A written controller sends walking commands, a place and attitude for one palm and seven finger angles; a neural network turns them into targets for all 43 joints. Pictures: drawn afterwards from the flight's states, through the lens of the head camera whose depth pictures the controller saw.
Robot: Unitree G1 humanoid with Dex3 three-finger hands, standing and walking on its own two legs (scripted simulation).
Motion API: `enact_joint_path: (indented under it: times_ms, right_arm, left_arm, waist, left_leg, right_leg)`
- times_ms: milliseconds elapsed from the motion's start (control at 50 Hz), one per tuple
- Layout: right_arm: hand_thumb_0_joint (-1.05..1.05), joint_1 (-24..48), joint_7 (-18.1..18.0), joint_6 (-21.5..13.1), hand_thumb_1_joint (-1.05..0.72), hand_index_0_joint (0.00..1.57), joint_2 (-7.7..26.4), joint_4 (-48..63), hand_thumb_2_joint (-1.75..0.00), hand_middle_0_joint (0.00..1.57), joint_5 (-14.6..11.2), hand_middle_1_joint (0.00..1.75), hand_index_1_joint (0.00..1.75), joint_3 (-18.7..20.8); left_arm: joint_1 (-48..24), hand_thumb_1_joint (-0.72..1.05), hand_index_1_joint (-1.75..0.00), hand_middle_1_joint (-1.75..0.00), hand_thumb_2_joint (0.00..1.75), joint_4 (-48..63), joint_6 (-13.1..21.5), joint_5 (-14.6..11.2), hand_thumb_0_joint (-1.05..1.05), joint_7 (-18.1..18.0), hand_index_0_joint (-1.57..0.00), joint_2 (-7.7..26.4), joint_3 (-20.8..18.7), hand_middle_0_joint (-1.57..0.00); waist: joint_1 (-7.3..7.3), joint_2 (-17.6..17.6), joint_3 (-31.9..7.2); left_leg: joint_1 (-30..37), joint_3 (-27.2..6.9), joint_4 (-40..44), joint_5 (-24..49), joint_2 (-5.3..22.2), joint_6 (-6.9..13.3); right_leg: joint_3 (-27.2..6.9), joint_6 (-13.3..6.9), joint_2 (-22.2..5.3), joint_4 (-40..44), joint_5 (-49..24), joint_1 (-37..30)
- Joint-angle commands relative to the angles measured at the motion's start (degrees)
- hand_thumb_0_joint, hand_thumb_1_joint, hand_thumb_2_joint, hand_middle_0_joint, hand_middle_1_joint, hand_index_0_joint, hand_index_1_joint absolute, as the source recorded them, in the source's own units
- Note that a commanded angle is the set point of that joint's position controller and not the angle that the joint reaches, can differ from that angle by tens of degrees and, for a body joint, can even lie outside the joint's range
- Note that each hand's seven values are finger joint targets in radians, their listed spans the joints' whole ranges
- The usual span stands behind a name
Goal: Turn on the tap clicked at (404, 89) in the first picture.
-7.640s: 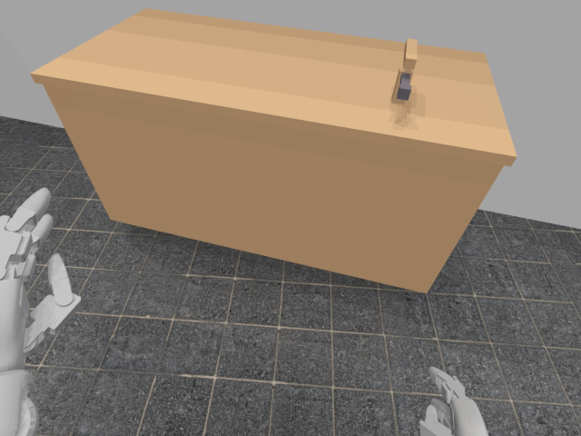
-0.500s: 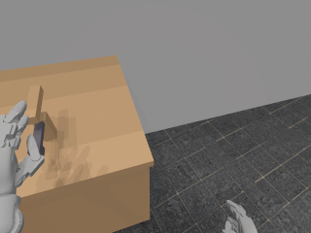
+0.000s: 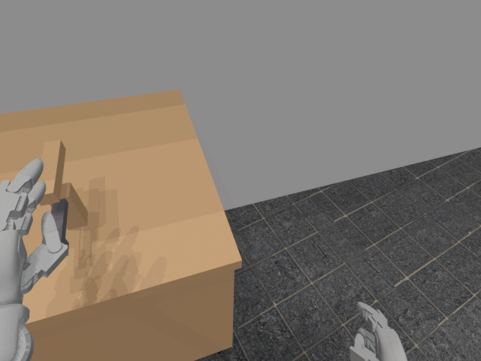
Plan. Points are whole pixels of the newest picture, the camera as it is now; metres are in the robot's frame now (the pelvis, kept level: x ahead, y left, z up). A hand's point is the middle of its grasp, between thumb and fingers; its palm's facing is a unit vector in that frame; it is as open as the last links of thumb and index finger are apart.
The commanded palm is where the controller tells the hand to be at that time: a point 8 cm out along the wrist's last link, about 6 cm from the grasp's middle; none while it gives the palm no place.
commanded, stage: look again from close up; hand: left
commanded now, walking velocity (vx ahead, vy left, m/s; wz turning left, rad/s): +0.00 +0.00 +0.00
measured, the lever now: (55, 247) +0.26 +0.32 +0.06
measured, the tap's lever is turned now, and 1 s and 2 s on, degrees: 0 0 0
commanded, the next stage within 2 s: shuffle to correct the standing spot in 0.26 s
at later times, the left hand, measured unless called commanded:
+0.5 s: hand (42, 236) +0.22 +0.27 +0.16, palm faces +0.39 -0.85 -0.36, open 7.4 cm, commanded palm +0.16 +0.29 +0.17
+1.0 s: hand (48, 294) +0.16 +0.23 +0.16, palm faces +0.33 -0.85 -0.41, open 7.4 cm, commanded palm +0.09 +0.27 +0.17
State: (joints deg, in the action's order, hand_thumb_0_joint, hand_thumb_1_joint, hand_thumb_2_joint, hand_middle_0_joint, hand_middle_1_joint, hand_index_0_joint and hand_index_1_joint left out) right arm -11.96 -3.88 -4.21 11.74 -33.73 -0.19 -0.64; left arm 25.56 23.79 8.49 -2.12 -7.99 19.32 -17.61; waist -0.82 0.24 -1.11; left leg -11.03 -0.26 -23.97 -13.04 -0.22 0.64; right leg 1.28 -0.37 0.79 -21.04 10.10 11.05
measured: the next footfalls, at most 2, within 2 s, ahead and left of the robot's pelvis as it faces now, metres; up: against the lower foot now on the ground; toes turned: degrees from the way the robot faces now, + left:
right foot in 1.28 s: -0.09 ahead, -0.12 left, +0.00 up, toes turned -2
left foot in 1.44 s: -0.06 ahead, +0.07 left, +0.00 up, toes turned -3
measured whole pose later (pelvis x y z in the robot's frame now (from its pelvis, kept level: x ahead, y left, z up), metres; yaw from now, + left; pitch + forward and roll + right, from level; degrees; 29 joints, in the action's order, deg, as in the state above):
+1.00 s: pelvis -0.07 +0.00 -0.02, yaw -1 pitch +3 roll +0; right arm -10.8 -1.8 -6.9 10.4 -33.4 1.0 1.3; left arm 25.2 32.2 15.4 -2.3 -4.5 21.4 -22.7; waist -1.2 -3.4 3.8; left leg -21.0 1.7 -37.3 -20.7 -1.1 -0.3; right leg 0.1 -1.2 1.0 -29.1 7.0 24.9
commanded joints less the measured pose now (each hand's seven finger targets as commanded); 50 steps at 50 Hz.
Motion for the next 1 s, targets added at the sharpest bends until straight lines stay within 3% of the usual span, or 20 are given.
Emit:
enact_joint_path:
  times_ms: [0,20,40,60,120,200,240,340,420,480,640,700,760,800,840,880,920,940,960,980]
  right_arm:
    - [0.0,-3.3,0.4,-5.8,-0.9,0.2,8.2,9.3,-0.9,0.2,1.9,0.3,0.3,2.2]
    - [0.0,3.5,1.0,-5.7,-0.9,0.2,1.5,5.0,-0.9,0.2,-0.2,0.3,0.3,0.2]
    - [0.0,4.0,1.8,-5.9,-0.9,0.2,4.9,7.6,-0.9,0.2,-1.4,0.3,0.3,3.4]
    - [0.0,2.8,2.3,-6.2,-0.9,0.2,6.6,9.1,-0.9,0.2,-0.9,0.3,0.3,3.5]
    - [0.0,3.9,4.4,-6.2,-0.9,0.2,6.9,10.0,-0.9,0.2,-0.9,0.3,0.3,3.3]
    - [0.0,5.2,3.2,-6.0,-0.9,0.2,7.2,10.5,-0.9,0.2,-0.4,0.3,0.3,2.8]
    - [0.0,5.9,2.2,-5.9,-0.9,0.2,7.4,10.7,-0.9,0.2,-0.3,0.3,0.3,2.6]
    - [0.0,5.9,1.3,-7.4,-0.9,0.2,6.6,10.4,-0.9,0.2,-0.3,0.3,0.3,2.4]
    - [0.0,4.5,1.8,-8.9,-0.9,0.2,6.7,9.9,-0.9,0.2,-0.3,0.3,0.3,2.8]
    - [0.0,4.1,2.3,-8.7,-0.9,0.2,6.8,9.6,-0.9,0.2,-0.1,0.3,0.3,3.1]
    - [0.0,5.2,2.8,-6.4,-0.9,0.2,6.0,11.0,-0.9,0.2,0.2,0.3,0.3,3.4]
    - [0.0,5.2,2.8,-6.2,-0.9,0.2,5.8,11.8,-0.9,0.2,0.1,0.3,0.3,3.7]
    - [0.0,4.9,2.4,-6.2,-0.9,0.2,5.8,11.8,-0.9,0.2,0.4,0.3,0.3,4.0]
    - [0.0,3.7,2.2,-6.2,-0.9,0.2,5.3,11.6,-0.9,0.2,0.4,0.3,0.3,4.4]
    - [0.0,2.0,2.0,-6.3,-0.9,0.2,4.5,10.4,-0.9,0.2,0.4,0.3,0.3,4.6]
    - [0.0,2.4,1.9,-5.8,-0.9,0.2,3.4,9.2,-0.9,0.2,0.8,0.3,0.3,4.3]
    - [0.0,3.2,1.6,-5.7,-0.9,0.2,3.0,8.7,-0.9,0.2,1.2,0.3,0.3,3.7]
    - [0.0,3.7,1.4,-5.8,-0.9,0.2,3.3,8.4,-0.9,0.2,1.1,0.3,0.3,3.4]
    - [0.0,2.2,1.0,-5.7,-0.9,0.2,3.4,7.8,-0.9,0.2,1.1,0.3,0.3,3.4]
    - [0.0,1.9,0.5,-5.8,-0.9,0.2,4.8,8.3,-0.9,0.2,1.0,0.3,0.3,3.8]
  left_arm:
    - [-67.7,0.9,-0.3,-0.3,0.9,28.2,10.1,9.7,0.0,-0.5,-0.2,56.9,-39.7,-0.2]
    - [-34.0,0.9,-0.3,-0.3,0.9,-7.5,7.9,3.1,0.0,2.4,-0.2,21.1,-16.6,-0.2]
    - [-22.1,0.9,-0.3,-0.3,0.9,-8.9,6.4,0.3,0.0,3.4,-0.2,9.7,-9.5,-0.2]
    - [-19.3,0.9,-0.3,-0.3,0.9,-0.6,7.9,-0.1,0.0,3.6,-0.2,10.3,-6.8,-0.2]
    - [-5.9,0.9,-0.3,-0.3,0.9,9.1,8.2,-0.6,0.0,3.2,-0.2,7.8,-3.0,-0.2]
    - [-3.1,0.9,-0.3,-0.3,0.9,10.6,8.0,-0.6,0.0,2.0,-0.2,13.5,-9.7,-0.2]
    - [-7.3,0.9,-0.3,-0.3,0.9,12.6,8.6,-0.7,0.0,1.8,-0.2,17.3,-14.0,-0.2]
    - [-11.5,0.9,-0.3,-0.3,0.9,14.9,9.8,-0.6,0.0,2.1,-0.2,14.6,-12.1,-0.2]
    - [-9.1,0.9,-0.3,-0.3,0.9,16.1,9.4,-0.6,0.0,2.0,-0.2,10.9,-8.4,-0.2]
    - [-7.3,0.9,-0.3,-0.3,0.9,14.8,8.9,-0.3,0.0,1.9,-0.2,9.7,-7.3,-0.2]
    - [-6.2,0.9,-0.3,-0.3,0.9,18.1,8.8,-0.7,0.0,2.3,-0.2,12.4,-11.6,-0.2]
    - [-5.1,0.9,-0.3,-0.3,0.9,19.4,9.2,-1.3,0.0,2.8,-0.2,11.6,-11.4,-0.2]
    - [-5.6,0.9,-0.3,-0.3,0.9,20.6,9.4,-1.6,0.0,3.1,-0.2,11.7,-11.7,-0.2]
    - [-5.2,0.9,-0.3,-0.3,0.9,19.8,9.7,-1.7,0.0,3.3,-0.2,11.8,-12.0,-0.2]
    - [-5.6,0.9,-0.3,-0.3,0.9,19.0,9.9,-1.8,0.0,3.0,-0.2,12.3,-11.9,-0.2]
    - [-4.1,0.9,-0.3,-0.3,0.9,18.2,9.6,-1.2,0.0,2.4,-0.2,12.7,-12.0,-0.2]
    - [-1.3,0.9,-0.3,-0.3,0.9,17.3,9.3,-0.8,0.0,2.0,-0.2,12.2,-12.6,-0.2]
    - [-1.3,0.9,-0.3,-0.3,0.9,17.6,9.6,-0.8,0.0,1.8,-0.2,13.3,-13.6,-0.2]
    - [-0.5,0.9,-0.3,-0.3,0.9,18.1,10.1,-1.0,0.0,1.8,-0.2,12.5,-13.0,-0.2]
    - [-1.6,0.9,-0.3,-0.3,0.9,19.7,11.3,-1.3,0.0,1.9,-0.2,12.7,-12.8,-0.2]
  waist:
    - [-0.17,-5.6,10.5]
    - [-0.21,-5.7,-4.0]
    - [-1.32,5.9,-8.1]
    - [-1.33,8.6,-9.7]
    - [-1.96,2.6,-8.0]
    - [-1.75,-5.7,-4.0]
    - [-1.29,-2.7,-2.4]
    - [-0.98,5.2,-4.6]
    - [-1.4,4.9,-6.4]
    - [-1.53,5.8,-6.6]
    - [-1.56,6.2,-7.2]
    - [-1.72,6.7,-7.8]
    - [-1.53,5.5,-7.8]
    - [-1.14,0.1,-8.1]
    - [-0.13,-7.1,-7.3]
    - [-0.77,-10.6,-7.1]
    - [-0.96,-10.8,-7.3]
    - [-0.65,-7.9,-7.5]
    - [0.18,-5.4,-8.5]
    - [0.33,2.0,-8.0]
  left_leg:
    - [-12.8,0.1,-3.7,10.6,5.4,1.7]
    - [-1.1,-1.1,-2.0,11.6,1.8,1.8]
    - [3.7,0.2,0.3,11.5,1.9,-0.1]
    - [1.5,0.8,-1.1,9.1,2.9,0.2]
    - [-1.9,-0.3,0.6,4.8,2.7,0.7]
    - [-3.8,-1.9,3.3,-2.6,3.2,0.8]
    - [-4.6,-2.8,5.0,-4.6,3.5,0.9]
    - [-5.0,-3.3,5.3,-2.9,4.4,1.9]
    - [-0.3,-2.8,2.4,14.7,5.5,0.6]
    - [0.0,-2.9,1.3,24.7,8.0,0.0]
    - [-3.8,-3.2,-1.8,25.9,11.7,1.5]
    - [-6.7,-3.3,-3.3,20.7,12.2,2.1]
    - [-9.5,-3.0,-5.0,12.5,11.3,2.0]
    - [-8.9,-1.0,-10.3,3.9,7.2,0.9]
    - [-4.6,2.0,-18.5,-8.3,-0.4,-1.1]
    - [-6.1,0.4,-26.2,-11.9,-1.8,-1.1]
    - [-7.3,0.9,-19.2,-11.4,-1.1,-1.0]
    - [-5.0,1.5,-11.0,-8.8,-0.4,-0.9]
    - [-2.0,2.2,-0.4,-2.0,0.5,-0.6]
    - [-0.7,-3.5,6.6,6.1,6.3,1.3]
  right_leg:
    - [-5.7,4.2,-5.0,6.6,-6.4,6.5]
    - [-6.7,-2.0,-7.1,3.4,-4.4,4.9]
    - [-9.4,-3.7,-5.2,-1.0,-11.2,-0.4]
    - [-9.7,-1.7,-6.1,-0.9,-11.3,-3.5]
    - [-8.8,-0.6,-5.4,0.3,-5.1,-5.6]
    - [-7.4,-0.7,-3.8,2.6,5.7,-1.0]
    - [-6.6,-0.7,-3.2,2.1,7.9,0.0]
    - [-4.8,-0.6,-2.9,-2.4,-0.9,-5.1]
    - [-3.8,-0.1,-2.4,-4.2,-11.5,-4.7]
    - [-2.5,0.3,-2.1,-7.2,-12.8,-3.9]
    - [-3.1,0.0,-2.5,-11.1,-11.9,-2.4]
    - [-4.2,-0.4,-3.1,-12.4,-12.2,-2.7]
    - [-6.1,-1.0,-3.9,-12.2,-13.8,-1.5]
    - [-10.7,-2.6,-6.8,-7.6,-16.6,2.0]
    - [-19.9,-6.5,-13.8,4.1,-7.4,11.8]
    - [-21.9,-9.5,-18.2,8.9,3.5,12.6]
    - [-16.0,-9.1,-16.0,5.6,-2.4,8.6]
    - [-13.7,-7.8,-14.8,2.9,-5.3,8.9]
    - [-9.4,-5.1,-11.2,-2.2,-6.6,7.5]
    - [-5.5,-1.5,-5.3,-11.0,-6.9,8.5]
